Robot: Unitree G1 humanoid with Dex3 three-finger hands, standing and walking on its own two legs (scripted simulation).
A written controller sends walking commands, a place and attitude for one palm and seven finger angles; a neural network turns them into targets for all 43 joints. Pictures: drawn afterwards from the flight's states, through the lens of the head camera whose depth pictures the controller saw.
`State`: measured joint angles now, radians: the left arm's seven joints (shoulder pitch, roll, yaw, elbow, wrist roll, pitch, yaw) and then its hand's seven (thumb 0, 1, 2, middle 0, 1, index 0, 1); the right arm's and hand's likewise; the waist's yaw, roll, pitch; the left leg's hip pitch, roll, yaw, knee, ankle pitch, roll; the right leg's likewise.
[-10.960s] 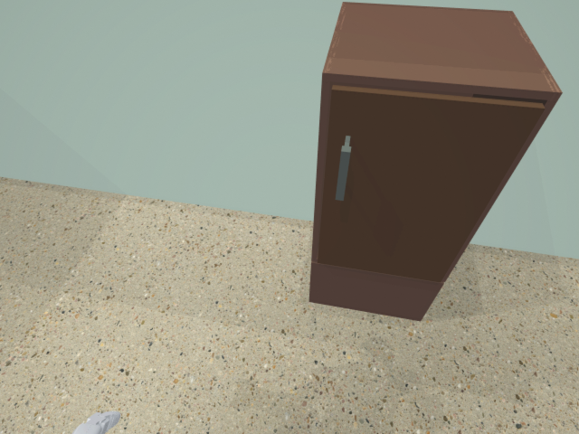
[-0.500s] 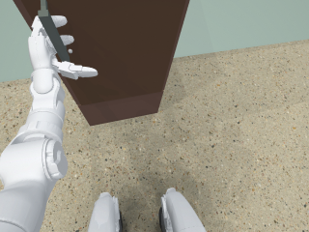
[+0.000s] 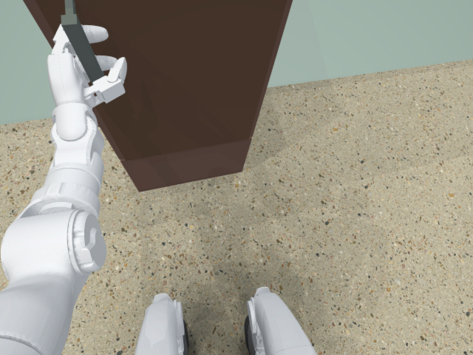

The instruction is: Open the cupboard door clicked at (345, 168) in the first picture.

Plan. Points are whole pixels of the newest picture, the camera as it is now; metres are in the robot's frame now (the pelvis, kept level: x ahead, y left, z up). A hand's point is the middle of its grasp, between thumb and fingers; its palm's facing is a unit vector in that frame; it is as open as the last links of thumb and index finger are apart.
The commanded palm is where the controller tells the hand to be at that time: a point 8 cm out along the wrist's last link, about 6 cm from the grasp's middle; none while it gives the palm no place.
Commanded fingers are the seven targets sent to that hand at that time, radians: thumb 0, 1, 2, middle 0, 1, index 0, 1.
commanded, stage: close the thumb around the handle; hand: left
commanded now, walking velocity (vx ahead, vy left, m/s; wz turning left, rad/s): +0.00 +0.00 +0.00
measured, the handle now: (87, 50) +0.59 +0.18 +0.08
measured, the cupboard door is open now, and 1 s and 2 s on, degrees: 0 27 40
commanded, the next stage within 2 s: pull the door open along its arc in 0.18 s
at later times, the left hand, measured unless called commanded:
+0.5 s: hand (112, 83) +0.54 +0.14 +0.06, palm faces +0.13 -0.99 -0.01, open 5.4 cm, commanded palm +0.48 +0.18 +0.06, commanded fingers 0.00 0.90 0.90 -0.40 -1.35 -0.40 -1.35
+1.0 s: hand (169, 149) +0.42 +0.06 +0.07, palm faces +0.48 -0.88 +0.01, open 5.5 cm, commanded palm +0.35 +0.08 +0.06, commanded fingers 0.00 0.90 0.90 -0.40 -1.35 -0.40 -1.35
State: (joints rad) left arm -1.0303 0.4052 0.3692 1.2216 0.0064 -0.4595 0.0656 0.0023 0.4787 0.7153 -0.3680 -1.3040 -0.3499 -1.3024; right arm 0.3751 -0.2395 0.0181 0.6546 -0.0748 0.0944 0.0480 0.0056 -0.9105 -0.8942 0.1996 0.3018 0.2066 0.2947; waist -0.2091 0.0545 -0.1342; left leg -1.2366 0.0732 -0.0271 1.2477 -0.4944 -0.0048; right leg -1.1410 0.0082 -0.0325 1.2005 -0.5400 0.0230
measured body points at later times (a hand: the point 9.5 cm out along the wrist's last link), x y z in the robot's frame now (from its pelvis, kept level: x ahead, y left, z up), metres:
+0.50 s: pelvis +0.01 +0.00 +0.01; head +0.16 +0.01 +0.43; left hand +0.52 +0.19 +0.07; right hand +0.00 -0.26 -0.11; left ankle +0.04 +0.12 -0.62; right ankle +0.01 -0.14 -0.62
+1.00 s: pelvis +0.01 -0.02 +0.02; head +0.10 -0.02 +0.46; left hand +0.38 +0.10 +0.07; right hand +0.14 -0.25 -0.10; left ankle +0.04 +0.12 -0.62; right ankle +0.01 -0.14 -0.62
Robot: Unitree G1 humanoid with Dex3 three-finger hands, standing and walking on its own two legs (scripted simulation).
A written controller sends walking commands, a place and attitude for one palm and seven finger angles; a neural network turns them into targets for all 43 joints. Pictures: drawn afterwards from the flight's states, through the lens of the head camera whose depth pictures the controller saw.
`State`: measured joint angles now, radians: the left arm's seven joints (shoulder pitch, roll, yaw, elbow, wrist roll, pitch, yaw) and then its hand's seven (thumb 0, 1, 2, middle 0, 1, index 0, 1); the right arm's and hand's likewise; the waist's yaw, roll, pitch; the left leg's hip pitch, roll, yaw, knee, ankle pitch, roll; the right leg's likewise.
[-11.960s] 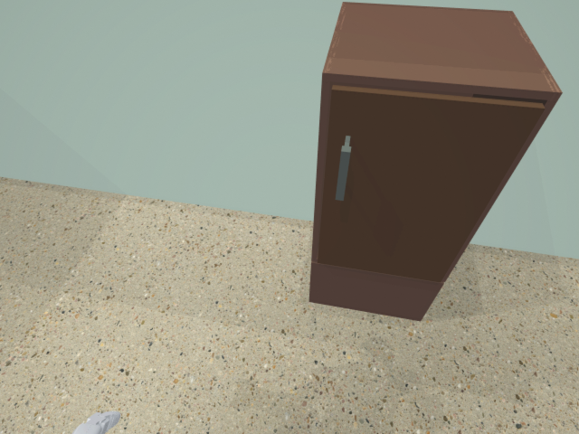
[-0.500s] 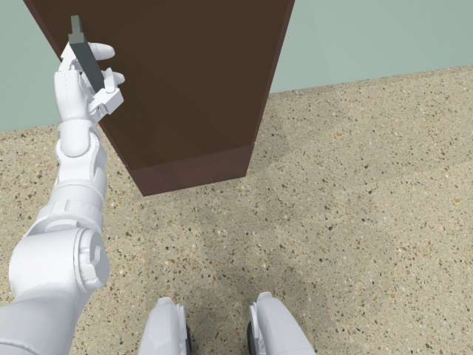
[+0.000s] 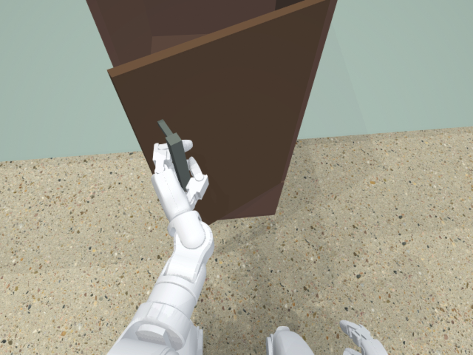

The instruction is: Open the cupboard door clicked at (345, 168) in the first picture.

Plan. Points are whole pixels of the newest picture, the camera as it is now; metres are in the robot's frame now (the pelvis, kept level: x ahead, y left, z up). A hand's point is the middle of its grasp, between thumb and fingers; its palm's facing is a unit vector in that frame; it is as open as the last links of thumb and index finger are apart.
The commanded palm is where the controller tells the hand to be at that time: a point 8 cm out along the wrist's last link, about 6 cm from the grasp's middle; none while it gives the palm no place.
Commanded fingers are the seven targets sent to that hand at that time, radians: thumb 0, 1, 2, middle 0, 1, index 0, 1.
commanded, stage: pull the door open along its arc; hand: left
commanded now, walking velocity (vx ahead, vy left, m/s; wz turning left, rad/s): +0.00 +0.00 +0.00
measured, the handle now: (175, 157) +0.44 +0.11 +0.05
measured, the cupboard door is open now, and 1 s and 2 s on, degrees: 27 40 46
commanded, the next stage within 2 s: open thumb and fingers to let go in 0.38 s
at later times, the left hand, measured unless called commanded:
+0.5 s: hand (247, 219) +0.32 -0.01 +0.04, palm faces +0.22 -0.97 -0.11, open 5.8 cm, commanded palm +0.29 +0.04 +0.04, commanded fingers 0.00 0.76 0.84 -0.39 -1.34 -0.39 -1.34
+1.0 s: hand (229, 207) +0.35 +0.02 +0.04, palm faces +0.39 -0.92 -0.08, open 12.5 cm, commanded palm +0.29 +0.03 +0.04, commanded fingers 0.00 -0.50 0.30 -0.26 -0.95 -0.26 -0.95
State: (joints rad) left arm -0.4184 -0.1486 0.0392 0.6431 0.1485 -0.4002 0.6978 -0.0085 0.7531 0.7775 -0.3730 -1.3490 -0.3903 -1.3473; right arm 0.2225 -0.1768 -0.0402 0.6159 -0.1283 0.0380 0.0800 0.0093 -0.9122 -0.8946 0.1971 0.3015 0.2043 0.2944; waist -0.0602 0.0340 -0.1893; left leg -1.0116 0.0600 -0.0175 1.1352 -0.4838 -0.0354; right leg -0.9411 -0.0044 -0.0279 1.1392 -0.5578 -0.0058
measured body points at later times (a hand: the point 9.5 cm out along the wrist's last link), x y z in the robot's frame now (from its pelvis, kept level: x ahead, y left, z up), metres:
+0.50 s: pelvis +0.00 -0.04 +0.01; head +0.06 -0.06 +0.46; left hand +0.31 +0.04 +0.05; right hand +0.19 -0.24 -0.10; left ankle +0.03 +0.14 -0.65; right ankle -0.01 -0.12 -0.65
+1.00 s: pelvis -0.01 -0.04 +0.00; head +0.07 -0.06 +0.44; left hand +0.32 +0.06 +0.04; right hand +0.15 -0.25 -0.13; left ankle +0.03 +0.14 -0.65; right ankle -0.01 -0.12 -0.65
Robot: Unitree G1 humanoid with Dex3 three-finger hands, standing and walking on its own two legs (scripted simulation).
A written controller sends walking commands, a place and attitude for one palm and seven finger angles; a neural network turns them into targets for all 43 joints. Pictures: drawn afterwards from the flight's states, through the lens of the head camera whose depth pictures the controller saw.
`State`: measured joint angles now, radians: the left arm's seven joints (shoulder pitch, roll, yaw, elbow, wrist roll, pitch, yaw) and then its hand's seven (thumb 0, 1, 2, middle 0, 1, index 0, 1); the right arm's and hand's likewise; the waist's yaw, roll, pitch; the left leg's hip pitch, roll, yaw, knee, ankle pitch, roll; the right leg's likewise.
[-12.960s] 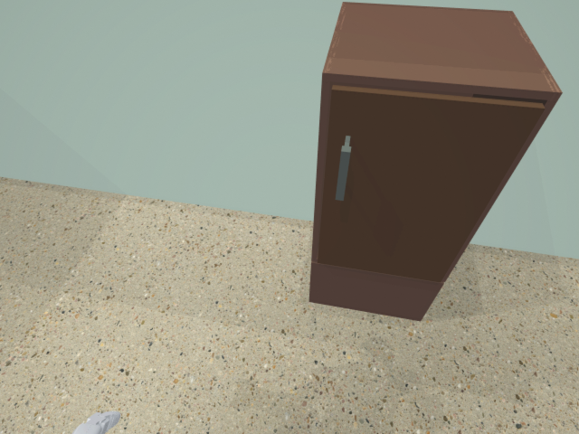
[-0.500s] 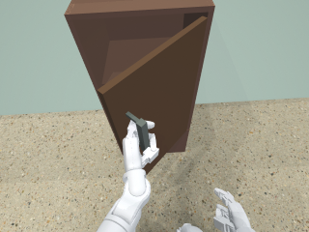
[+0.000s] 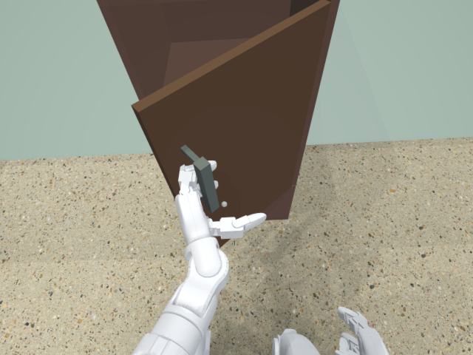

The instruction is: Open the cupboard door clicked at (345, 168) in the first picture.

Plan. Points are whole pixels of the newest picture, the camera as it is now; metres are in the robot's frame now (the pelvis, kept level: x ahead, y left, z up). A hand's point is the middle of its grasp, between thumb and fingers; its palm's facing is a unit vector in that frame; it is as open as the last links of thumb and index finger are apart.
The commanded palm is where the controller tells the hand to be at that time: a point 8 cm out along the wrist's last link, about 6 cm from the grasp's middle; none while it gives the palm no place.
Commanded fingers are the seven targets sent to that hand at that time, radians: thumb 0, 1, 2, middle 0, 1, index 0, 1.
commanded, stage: open thumb and fingers to let go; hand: left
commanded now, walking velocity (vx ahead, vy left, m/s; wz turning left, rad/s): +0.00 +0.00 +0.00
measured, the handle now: (200, 180) +0.40 +0.07 +0.05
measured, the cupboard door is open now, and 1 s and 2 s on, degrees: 40 46 46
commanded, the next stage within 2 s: slide the hand sideways off the handle in 0.30 s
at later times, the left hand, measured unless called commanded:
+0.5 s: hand (226, 216) +0.34 +0.03 +0.04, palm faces +0.07 -1.00 -0.04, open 15.5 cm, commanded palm +0.30 +0.05 +0.04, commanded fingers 0.00 -0.50 0.30 -0.15 -0.30 -0.15 -0.30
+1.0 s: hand (226, 241) +0.29 +0.03 +0.04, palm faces -0.06 -1.00 +0.00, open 16.3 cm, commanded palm +0.26 +0.08 +0.04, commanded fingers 0.00 -0.50 0.30 -0.15 -0.30 -0.15 -0.30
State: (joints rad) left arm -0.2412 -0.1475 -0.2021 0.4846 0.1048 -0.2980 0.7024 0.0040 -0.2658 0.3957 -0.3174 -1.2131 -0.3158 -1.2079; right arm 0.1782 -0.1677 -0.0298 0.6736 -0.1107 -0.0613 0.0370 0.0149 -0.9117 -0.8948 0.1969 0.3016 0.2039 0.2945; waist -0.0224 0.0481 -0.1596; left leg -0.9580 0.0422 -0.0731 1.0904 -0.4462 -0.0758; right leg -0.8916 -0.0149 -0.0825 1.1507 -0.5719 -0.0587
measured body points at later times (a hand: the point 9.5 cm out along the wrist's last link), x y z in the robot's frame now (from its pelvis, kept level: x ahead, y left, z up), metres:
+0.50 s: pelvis -0.01 +0.02 +0.00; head +0.06 +0.01 +0.44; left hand +0.33 +0.08 +0.04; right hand +0.15 -0.19 -0.12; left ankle +0.04 +0.17 -0.65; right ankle -0.01 -0.08 -0.65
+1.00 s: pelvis -0.01 +0.04 -0.01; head +0.05 +0.02 +0.44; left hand +0.29 +0.08 +0.04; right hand +0.12 -0.19 -0.12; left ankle +0.04 +0.17 -0.65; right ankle -0.01 -0.08 -0.65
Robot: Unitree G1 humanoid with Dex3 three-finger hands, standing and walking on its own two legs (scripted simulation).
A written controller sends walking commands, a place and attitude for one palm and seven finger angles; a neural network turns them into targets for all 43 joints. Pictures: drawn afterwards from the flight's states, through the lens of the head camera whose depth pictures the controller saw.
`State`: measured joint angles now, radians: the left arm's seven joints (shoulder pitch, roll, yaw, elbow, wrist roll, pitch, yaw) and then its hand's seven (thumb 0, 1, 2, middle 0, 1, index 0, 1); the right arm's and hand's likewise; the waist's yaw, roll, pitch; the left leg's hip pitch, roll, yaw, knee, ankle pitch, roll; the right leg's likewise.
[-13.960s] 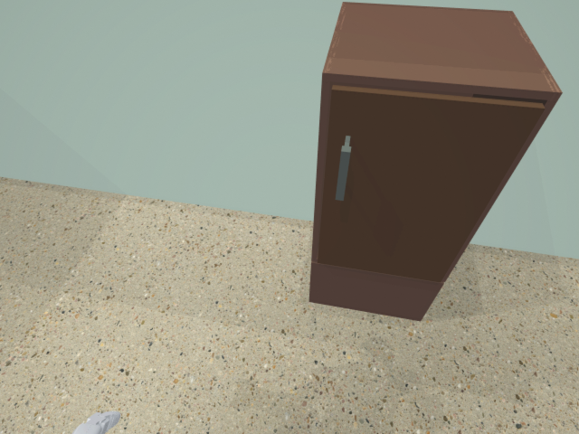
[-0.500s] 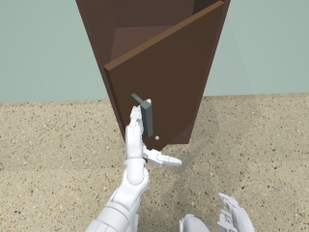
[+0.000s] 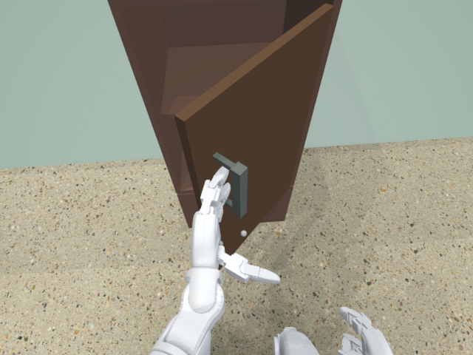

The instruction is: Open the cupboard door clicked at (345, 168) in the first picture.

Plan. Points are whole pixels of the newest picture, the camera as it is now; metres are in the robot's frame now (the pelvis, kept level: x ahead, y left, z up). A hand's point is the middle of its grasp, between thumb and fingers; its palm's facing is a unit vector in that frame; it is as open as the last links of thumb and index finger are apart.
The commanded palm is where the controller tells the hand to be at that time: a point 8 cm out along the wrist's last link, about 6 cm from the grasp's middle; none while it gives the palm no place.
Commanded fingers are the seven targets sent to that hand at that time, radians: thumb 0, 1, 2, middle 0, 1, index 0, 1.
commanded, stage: slide the hand sideways off the handle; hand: left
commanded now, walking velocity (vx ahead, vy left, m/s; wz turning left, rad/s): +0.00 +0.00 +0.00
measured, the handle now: (230, 187) +0.39 +0.02 +0.05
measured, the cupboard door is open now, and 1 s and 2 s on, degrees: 46 46 46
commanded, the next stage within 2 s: draw the hand back to the body in 0.60 s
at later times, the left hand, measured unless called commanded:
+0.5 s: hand (214, 261) +0.26 +0.04 +0.05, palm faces +0.05 -1.00 +0.00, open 16.3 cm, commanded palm +0.22 +0.10 +0.04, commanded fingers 0.00 -0.50 0.30 -0.15 -0.30 -0.15 -0.30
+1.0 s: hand (168, 272) +0.23 +0.10 +0.10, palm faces +0.07 -1.00 -0.03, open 16.4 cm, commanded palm +0.19 +0.15 +0.10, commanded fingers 0.00 -0.50 0.30 -0.15 -0.30 -0.15 -0.30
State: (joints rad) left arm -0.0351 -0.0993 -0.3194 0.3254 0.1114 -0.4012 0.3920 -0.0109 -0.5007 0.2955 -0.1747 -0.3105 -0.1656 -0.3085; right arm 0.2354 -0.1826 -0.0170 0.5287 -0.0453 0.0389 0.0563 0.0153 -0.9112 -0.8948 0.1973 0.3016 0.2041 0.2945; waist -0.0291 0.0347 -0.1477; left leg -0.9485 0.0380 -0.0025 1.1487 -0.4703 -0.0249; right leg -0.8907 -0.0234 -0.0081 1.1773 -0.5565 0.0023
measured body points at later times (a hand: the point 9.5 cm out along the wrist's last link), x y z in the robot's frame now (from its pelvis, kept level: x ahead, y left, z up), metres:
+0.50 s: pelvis +0.01 -0.02 -0.01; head +0.08 -0.04 +0.44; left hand +0.25 +0.10 +0.05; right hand +0.21 -0.23 -0.10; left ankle +0.05 +0.14 -0.65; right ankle +0.01 -0.12 -0.65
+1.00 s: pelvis +0.02 -0.02 +0.01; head +0.06 -0.04 +0.46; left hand +0.22 +0.15 +0.10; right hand +0.20 -0.23 -0.07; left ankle +0.05 +0.14 -0.65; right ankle +0.01 -0.12 -0.65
